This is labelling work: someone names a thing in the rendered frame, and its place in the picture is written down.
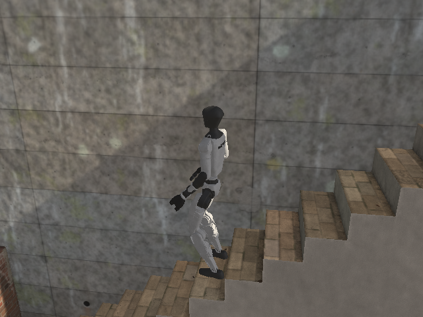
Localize stairs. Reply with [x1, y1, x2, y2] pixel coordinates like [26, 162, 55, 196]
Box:
[80, 123, 423, 317]

